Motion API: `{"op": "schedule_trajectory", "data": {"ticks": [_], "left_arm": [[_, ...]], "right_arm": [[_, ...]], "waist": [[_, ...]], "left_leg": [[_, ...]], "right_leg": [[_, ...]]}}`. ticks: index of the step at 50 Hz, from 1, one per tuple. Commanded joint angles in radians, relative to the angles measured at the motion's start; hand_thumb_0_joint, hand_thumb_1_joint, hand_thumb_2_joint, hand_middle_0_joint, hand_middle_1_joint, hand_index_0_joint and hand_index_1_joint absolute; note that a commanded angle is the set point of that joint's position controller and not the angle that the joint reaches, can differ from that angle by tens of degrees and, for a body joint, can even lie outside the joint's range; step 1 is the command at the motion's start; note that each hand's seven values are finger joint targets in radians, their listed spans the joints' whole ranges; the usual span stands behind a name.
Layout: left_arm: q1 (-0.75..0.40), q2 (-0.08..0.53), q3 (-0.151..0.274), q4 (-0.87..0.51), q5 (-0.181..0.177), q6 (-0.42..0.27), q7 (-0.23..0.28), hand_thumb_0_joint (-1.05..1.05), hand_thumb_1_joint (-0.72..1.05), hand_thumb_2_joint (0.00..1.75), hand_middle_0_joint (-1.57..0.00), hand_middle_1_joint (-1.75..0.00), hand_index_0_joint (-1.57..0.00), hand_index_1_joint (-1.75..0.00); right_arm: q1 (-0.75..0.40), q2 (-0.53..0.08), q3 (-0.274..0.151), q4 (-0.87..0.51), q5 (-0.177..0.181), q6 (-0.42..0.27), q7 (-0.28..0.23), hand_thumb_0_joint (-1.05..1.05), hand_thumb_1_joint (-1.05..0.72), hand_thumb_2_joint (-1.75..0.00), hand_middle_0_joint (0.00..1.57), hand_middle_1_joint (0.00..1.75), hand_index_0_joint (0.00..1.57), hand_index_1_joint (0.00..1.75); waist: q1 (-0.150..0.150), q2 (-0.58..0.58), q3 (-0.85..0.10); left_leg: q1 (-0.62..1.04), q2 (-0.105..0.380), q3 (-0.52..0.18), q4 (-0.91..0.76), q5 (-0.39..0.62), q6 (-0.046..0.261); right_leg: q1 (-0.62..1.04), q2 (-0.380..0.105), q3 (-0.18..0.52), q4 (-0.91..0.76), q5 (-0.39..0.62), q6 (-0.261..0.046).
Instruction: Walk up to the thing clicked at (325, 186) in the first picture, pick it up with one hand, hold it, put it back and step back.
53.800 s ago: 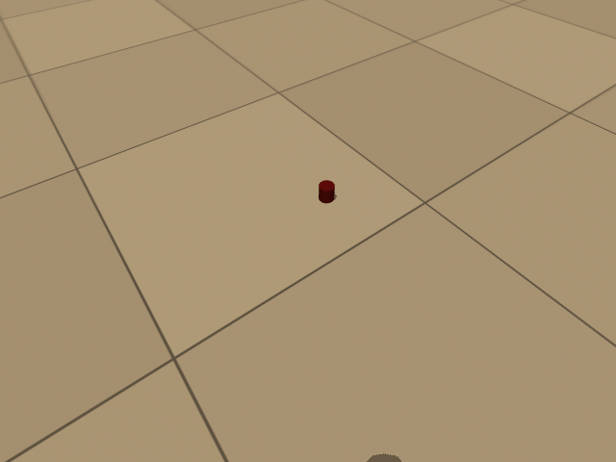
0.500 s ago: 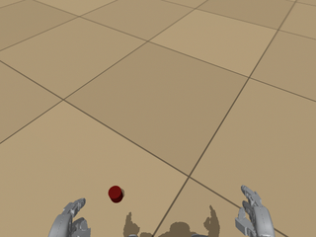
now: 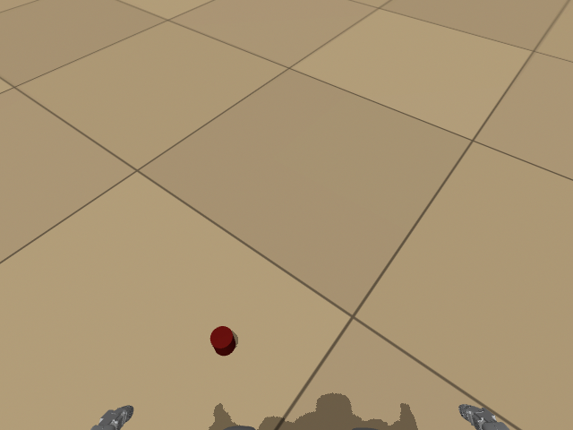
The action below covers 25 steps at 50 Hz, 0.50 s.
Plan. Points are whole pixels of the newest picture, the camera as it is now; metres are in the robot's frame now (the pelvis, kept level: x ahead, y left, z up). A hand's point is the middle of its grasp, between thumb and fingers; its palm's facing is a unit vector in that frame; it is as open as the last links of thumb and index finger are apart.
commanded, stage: stand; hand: left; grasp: from above
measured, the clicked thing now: (223, 341) +0.47 +0.24 -0.71
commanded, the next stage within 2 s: none
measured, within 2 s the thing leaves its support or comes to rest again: neither
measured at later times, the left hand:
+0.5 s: hand out of the picture +0.04 +0.24 -0.13, palm faces +0.05 -0.94 -0.34, open 7.4 cm
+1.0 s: hand out of the picture +0.05 +0.23 -0.13, palm faces +0.04 -0.94 -0.34, open 7.4 cm
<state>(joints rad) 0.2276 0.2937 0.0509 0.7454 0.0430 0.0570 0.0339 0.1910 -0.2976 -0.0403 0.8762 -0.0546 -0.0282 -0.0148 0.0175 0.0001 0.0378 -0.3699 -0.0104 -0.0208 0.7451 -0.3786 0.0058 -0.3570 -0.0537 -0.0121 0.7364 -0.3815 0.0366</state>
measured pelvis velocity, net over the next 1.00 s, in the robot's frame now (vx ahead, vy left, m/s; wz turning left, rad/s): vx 0.00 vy -0.01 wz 0.01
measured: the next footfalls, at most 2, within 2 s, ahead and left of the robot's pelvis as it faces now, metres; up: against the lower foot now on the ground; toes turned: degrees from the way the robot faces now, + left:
none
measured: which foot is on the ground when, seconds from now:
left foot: down 0.00-1.00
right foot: down 0.00-1.00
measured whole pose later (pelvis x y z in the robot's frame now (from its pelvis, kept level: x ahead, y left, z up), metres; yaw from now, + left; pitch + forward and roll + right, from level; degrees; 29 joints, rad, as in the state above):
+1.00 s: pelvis +0.00 -0.01 +0.03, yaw +1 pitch -4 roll +0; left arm 0.12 0.30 0.04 1.17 0.01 0.00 0.02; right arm 0.13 -0.32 -0.01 1.13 -0.02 0.00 -0.02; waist 0.01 0.02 0.08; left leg -0.11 0.01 -0.04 0.36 -0.19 -0.02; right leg -0.09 -0.03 -0.04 0.35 -0.19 0.02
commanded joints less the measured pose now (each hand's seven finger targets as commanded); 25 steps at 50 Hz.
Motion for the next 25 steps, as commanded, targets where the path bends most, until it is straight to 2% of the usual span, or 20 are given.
{"op": "schedule_trajectory", "data": {"ticks": [1,4,5,8,14,15,20,25], "left_arm": [[-0.045,0.14,0.039,-0.002,0.001,-0.069,0.009,0.0,0.9,0.9,-0.2,-0.3,-0.2,-0.3],[-0.033,0.145,0.036,0.07,-0.007,-0.071,0.013,0.0,0.9,0.9,-0.2,-0.3,-0.2,-0.3],[-0.03,0.154,0.036,0.094,-0.008,-0.072,0.015,0.0,0.9,0.9,-0.2,-0.3,-0.2,-0.3],[-0.054,0.166,0.031,0.147,-0.013,-0.073,0.016,0.0,0.9,0.9,-0.2,-0.3,-0.2,-0.3],[-0.059,0.171,0.023,0.239,-0.012,-0.071,0.014,0.0,0.9,0.9,-0.2,-0.3,-0.2,-0.3],[-0.068,0.174,0.022,0.249,-0.012,-0.07,0.014,0.0,0.9,0.9,-0.2,-0.3,-0.2,-0.3],[-0.082,0.18,0.021,0.295,-0.012,-0.069,0.007,0.0,0.9,0.9,-0.2,-0.3,-0.2,-0.3],[-0.086,0.188,0.019,0.328,-0.012,-0.072,0.005,0.0,0.9,0.9,-0.2,-0.3,-0.2,-0.3]], "right_arm": [[-0.062,-0.156,-0.046,-0.046,0.006,-0.022,-0.01,0.0,-0.9,-0.9,0.2,0.3,0.2,0.3],[-0.044,-0.163,-0.044,0.002,0.011,-0.017,-0.017,0.0,-0.9,-0.9,0.2,0.3,0.2,0.3],[-0.045,-0.161,-0.045,0.015,0.015,-0.014,-0.018,0.0,-0.9,-0.9,0.2,0.3,0.2,0.3],[-0.03,-0.162,-0.038,0.054,0.021,-0.003,-0.02,0.0,-0.9,-0.9,0.2,0.3,0.2,0.3],[-0.055,-0.17,-0.032,0.11,0.027,0.005,-0.02,0.0,-0.9,-0.9,0.2,0.3,0.2,0.3],[-0.051,-0.17,-0.03,0.117,0.027,0.006,-0.02,0.0,-0.9,-0.9,0.2,0.3,0.2,0.3],[-0.069,-0.183,-0.029,0.144,0.028,0.008,-0.018,0.0,-0.9,-0.9,0.2,0.3,0.2,0.3],[-0.084,-0.178,-0.025,0.164,0.03,0.005,-0.016,0.0,-0.9,-0.9,0.2,0.3,0.2,0.3]], "waist": [[0.008,0.019,-0.094],[0.007,0.02,-0.096],[0.005,0.007,-0.095],[-0.01,-0.007,-0.054],[-0.001,0.016,-0.016],[-0.007,0.022,-0.013],[-0.001,0.03,0.013],[0.004,0.011,0.001]], "left_leg": [[0.067,0.071,-0.11,-0.218,0.235,0.052],[0.136,0.079,-0.108,-0.232,0.333,0.049],[0.153,0.076,-0.102,-0.235,0.336,0.046],[0.153,0.075,-0.098,-0.285,0.29,0.039],[0.185,0.091,-0.112,-0.366,0.26,0.028],[0.175,0.091,-0.111,-0.38,0.249,0.027],[0.151,0.097,-0.126,-0.442,0.146,0.022],[0.185,0.099,-0.121,-0.451,0.193,0.019]], "right_leg": [[0.111,-0.034,0.049,-0.18,0.198,-0.06],[0.14,-0.045,0.048,-0.21,0.281,-0.062],[0.149,-0.052,0.053,-0.232,0.294,-0.065],[0.175,-0.059,0.062,-0.293,0.278,-0.059],[0.212,-0.056,0.05,-0.362,0.212,-0.049],[0.221,-0.058,0.053,-0.368,0.211,-0.047],[0.248,-0.055,0.047,-0.394,0.178,-0.045],[0.251,-0.063,0.049,-0.417,0.203,-0.043]]}}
